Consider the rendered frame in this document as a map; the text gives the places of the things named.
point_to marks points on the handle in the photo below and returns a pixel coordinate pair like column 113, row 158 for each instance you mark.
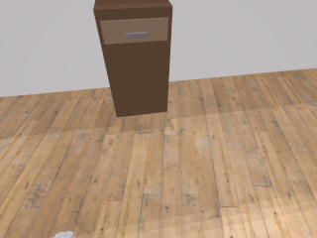
column 136, row 35

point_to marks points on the drawer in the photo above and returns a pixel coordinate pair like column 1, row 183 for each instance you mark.
column 114, row 31

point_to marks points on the cabinet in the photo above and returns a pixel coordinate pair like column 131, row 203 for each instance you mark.
column 138, row 72

